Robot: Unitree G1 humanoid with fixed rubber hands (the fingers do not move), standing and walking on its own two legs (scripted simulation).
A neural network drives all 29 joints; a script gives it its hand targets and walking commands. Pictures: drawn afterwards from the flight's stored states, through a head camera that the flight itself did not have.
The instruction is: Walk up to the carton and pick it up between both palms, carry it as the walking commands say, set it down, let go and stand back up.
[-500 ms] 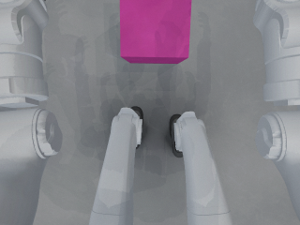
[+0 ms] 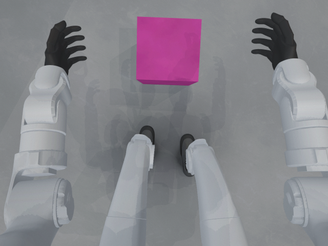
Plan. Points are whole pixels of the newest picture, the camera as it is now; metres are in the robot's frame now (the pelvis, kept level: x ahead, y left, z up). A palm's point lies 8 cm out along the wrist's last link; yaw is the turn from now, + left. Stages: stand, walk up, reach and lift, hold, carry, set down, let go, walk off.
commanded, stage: let go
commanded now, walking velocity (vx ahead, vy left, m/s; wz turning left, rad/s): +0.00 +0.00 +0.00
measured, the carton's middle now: (167, 57) +0.54 +0.02 -0.55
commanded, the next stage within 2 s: stand in 1.06 s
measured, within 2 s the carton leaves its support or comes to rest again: neither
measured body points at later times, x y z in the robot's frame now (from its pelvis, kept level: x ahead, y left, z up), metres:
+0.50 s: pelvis +0.04 +0.01 +0.06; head +0.12 +0.02 +0.51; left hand +0.28 +0.25 -0.01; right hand +0.30 -0.21 +0.00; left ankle +0.10 +0.11 -0.64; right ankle +0.07 -0.10 -0.64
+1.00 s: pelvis +0.09 +0.01 +0.09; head +0.11 +0.02 +0.54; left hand +0.26 +0.25 +0.01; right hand +0.27 -0.23 +0.02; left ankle +0.10 +0.11 -0.64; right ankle +0.07 -0.10 -0.64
